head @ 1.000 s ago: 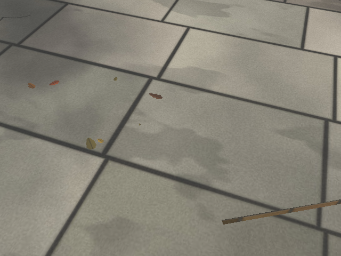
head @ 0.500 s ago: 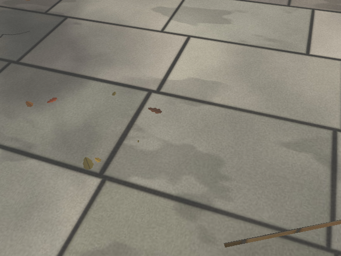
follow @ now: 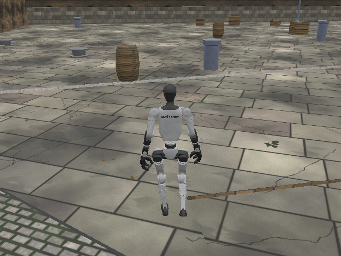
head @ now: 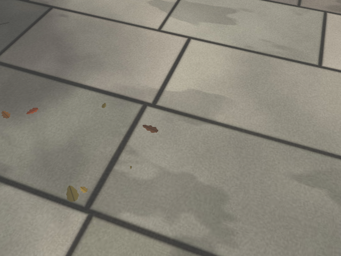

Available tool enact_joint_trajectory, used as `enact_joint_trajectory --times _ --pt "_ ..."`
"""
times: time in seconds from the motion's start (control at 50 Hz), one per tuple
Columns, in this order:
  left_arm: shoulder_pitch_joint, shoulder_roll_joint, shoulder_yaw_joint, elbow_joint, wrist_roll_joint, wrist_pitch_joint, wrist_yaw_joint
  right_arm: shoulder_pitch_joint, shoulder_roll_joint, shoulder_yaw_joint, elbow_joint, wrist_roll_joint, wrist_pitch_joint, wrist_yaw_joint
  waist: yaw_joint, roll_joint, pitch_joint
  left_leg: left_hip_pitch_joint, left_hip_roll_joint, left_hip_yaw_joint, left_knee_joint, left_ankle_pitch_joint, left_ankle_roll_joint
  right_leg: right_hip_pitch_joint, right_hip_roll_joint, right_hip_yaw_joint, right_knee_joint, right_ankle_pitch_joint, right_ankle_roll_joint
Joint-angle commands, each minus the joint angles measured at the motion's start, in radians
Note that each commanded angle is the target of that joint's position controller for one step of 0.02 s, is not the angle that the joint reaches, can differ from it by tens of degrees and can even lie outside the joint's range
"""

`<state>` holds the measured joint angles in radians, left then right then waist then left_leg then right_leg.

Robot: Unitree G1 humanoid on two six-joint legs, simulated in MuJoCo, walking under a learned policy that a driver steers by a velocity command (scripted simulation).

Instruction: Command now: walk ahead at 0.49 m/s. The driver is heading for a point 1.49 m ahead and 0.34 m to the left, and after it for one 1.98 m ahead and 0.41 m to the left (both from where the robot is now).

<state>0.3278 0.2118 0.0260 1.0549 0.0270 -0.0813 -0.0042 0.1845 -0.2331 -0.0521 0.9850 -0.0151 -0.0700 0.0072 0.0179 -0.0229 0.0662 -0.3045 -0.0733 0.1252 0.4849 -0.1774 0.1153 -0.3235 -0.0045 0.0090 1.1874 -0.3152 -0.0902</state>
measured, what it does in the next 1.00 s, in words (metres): walks ahead: right foot, then left foot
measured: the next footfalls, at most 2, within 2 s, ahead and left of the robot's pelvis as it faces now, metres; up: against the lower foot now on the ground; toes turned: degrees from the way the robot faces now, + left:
right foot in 0.42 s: +0.41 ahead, -0.11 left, +0.00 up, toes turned -3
left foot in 0.96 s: +0.71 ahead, +0.08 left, +0.00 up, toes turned +6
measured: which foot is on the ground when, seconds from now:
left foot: down 0.00-0.44, up 0.46-0.94, down 0.96-1.00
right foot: up 0.00-0.40, down 0.42-0.98, up 1.00-1.00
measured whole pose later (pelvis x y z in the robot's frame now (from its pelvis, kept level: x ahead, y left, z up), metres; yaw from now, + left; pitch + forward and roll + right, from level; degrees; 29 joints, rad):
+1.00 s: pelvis +0.56 +0.00 -0.01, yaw +1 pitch +1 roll -1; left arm 0.46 0.18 0.04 1.09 0.01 -0.08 0.01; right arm 0.02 -0.19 -0.04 0.87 -0.04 -0.08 0.01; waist 0.05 0.00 0.06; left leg -0.45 0.00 0.11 0.56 -0.10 0.10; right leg 0.01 0.02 -0.07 0.60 -0.48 -0.05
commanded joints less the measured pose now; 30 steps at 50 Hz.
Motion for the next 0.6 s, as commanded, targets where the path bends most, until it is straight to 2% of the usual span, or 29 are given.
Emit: enact_joint_trajectory --times 0.02,0.06,0.1,0.18,0.22,0.26,0.3,0.32,0.36,0.38,0.4,0.42,0.44,0.46,0.48,0.5,0.52,0.54,0.56,0.6 --pt "0.07 0.037 0.012 -0.034 0.018 0.017 -0.012 0.099 -0.038 0.0 0.011 0.0 -0.031 -0.005 0.019 0.045 -0.026 0.103 0.297 -0.351 -0.326 0.085 0.12 -0.147 -0.08 0.04 -0.032 0.041 0.013" --pt "0.026 0.033 0.012 -0.054 0.018 0.032 -0.018 0.147 -0.064 -0.003 0.029 0.003 -0.041 -0.007 0.025 0.053 -0.011 0.098 0.279 -0.293 -0.349 0.129 0.12 -0.184 -0.09 0.014 -0.095 0.074 0.03" --pt "-0.081 0.048 0.014 -0.094 0.017 0.04 -0.024 0.18 -0.082 -0.004 0.035 0.005 -0.041 -0.009 0.009 0.056 0.022 0.117 0.265 -0.263 -0.382 0.12 0.113 -0.266 -0.107 -0.008 -0.178 0.152 0.048" --pt "-0.24 0.043 0.01 -0.15 0.001 0.034 -0.03 0.25 -0.063 0.007 0.047 0.007 -0.04 -0.009 -0.033 0.068 0.038 0.178 0.215 -0.192 -0.368 0.246 0.084 -0.306 -0.09 -0.057 -0.388 0.336 0.07" --pt "-0.311 0.037 0.005 -0.176 -0.002 0.031 -0.029 0.297 -0.065 0.009 0.061 0.009 -0.041 -0.012 -0.058 0.073 0.042 0.237 0.227 -0.186 -0.355 0.312 0.075 -0.317 -0.077 -0.07 -0.483 0.365 0.067" --pt "-0.378 0.027 -0.003 -0.202 -0.003 0.034 -0.028 0.335 -0.071 0.008 0.071 0.003 -0.037 -0.017 -0.084 0.08 0.05 0.276 0.238 -0.177 -0.355 0.338 0.071 -0.301 -0.055 -0.096 -0.563 0.347 0.062" --pt "-0.419 0.035 -0.001 -0.229 -0.005 0.033 -0.026 0.36 -0.07 0.009 0.085 -0.007 -0.033 -0.023 -0.093 0.078 0.059 0.346 0.259 -0.181 -0.334 0.39 0.078 -0.307 -0.045 -0.095 -0.609 0.324 0.048" --pt "-0.416 0.05 0.004 -0.237 -0.002 0.027 -0.025 0.357 -0.082 0.006 0.089 -0.01 -0.033 -0.027 -0.081 0.088 0.053 0.387 0.287 -0.183 -0.305 0.465 0.081 -0.303 -0.04 -0.091 -0.606 0.279 0.031" --pt "-0.36 0.066 0.012 -0.231 -0.002 0.015 -0.02 0.322 -0.095 0.002 0.086 -0.013 -0.033 -0.031 -0.04 0.088 0.021 0.432 0.294 -0.158 -0.216 0.665 0.065 -0.221 -0.01 -0.096 -0.651 0.204 -0.006" --pt "-0.277 0.078 0.021 -0.206 -0.001 0.008 -0.013 0.307 -0.104 0.0 0.085 -0.013 -0.032 -0.032 -0.007 0.096 -0.02 0.431 0.287 -0.146 -0.121 0.799 0.052 -0.113 0.024 -0.11 -0.671 0.169 -0.025" --pt "-0.131 0.095 0.034 -0.158 0.002 -0.001 -0.005 0.292 -0.108 -0.001 0.083 -0.01 -0.029 -0.029 0.054 0.08 -0.096 0.405 0.26 -0.122 0.043 0.843 0.035 0.058 0.053 -0.125 -0.731 0.194 -0.05" --pt "0.05 0.139 0.053 -0.108 0.021 -0.011 0.007 0.283 -0.097 0.005 0.069 -0.001 -0.029 -0.027 0.124 0.062 -0.201 0.24 0.227 -0.102 0.27 0.66 0.019 0.329 -0.035 -0.033 -0.734 0.201 -0.092" --pt "0.186 0.254 0.085 -0.095 0.047 -0.009 0.015 0.379 0.004 0.027 0.036 0.042 -0.029 -0.013 0.111 -0.133 -0.375 -0.119 0.091 -0.031 0.672 0.14 -0.033 0.68 -0.355 0.411 -0.752 0.118 -0.222" --pt "0.156 0.227 0.085 -0.094 0.013 0.009 0.002 0.384 -0.061 0.005 0.054 0.029 -0.026 -0.014 0.101 -0.103 -0.414 -0.268 0.001 -0.134 0.858 -0.345 -0.027 0.686 -0.425 0.677 -0.877 0.109 -0.277" --pt "0.035 0.184 0.073 -0.107 -0.01 0.013 -0.003 0.277 -0.086 -0.007 0.025 0.012 -0.023 -0.016 0.055 -0.033 -0.232 -0.342 0.075 -0.181 0.871 -0.252 -0.017 0.533 -0.372 0.513 -0.906 0.053 -0.236" --pt "-0.042 0.119 0.057 -0.118 -0.013 0.007 -0.008 0.209 -0.068 -0.003 0.003 0.004 -0.029 -0.011 0.034 -0.001 -0.126 -0.337 0.111 -0.18 0.817 -0.172 -0.017 0.386 -0.333 0.397 -0.952 0.091 -0.203" --pt "-0.072 0.08 0.046 -0.113 -0.009 -0.001 -0.007 0.186 -0.051 -0.005 0.0 -0.001 -0.024 -0.009 0.002 0.005 -0.062 -0.297 0.141 -0.177 0.754 -0.131 -0.019 0.277 -0.283 0.304 -0.986 0.157 -0.16" --pt "-0.078 0.035 0.031 -0.097 -0.013 -0.008 -0.005 0.189 -0.037 -0.005 0.0 -0.018 -0.008 -0.003 -0.034 0.002 -0.03 -0.242 0.162 -0.177 0.706 -0.102 -0.025 0.192 -0.221 0.219 -1.01 0.209 -0.108" --pt "-0.061 0.043 0.031 -0.086 -0.011 -0.015 -0.002 0.232 -0.009 -0.001 0.009 -0.024 0.005 0.005 -0.051 -0.042 -0.044 -0.2 0.161 -0.167 0.682 -0.097 -0.036 0.163 -0.224 0.187 -1.019 0.251 -0.116" --pt "-0.003 0.06 0.033 -0.059 -0.015 -0.031 -0.002 0.209 -0.004 -0.002 -0.002 -0.03 0.021 0.012 -0.06 -0.029 -0.029 -0.218 0.168 -0.147 0.656 -0.076 -0.053 0.144 -0.206 0.141 -1.037 0.336 -0.127"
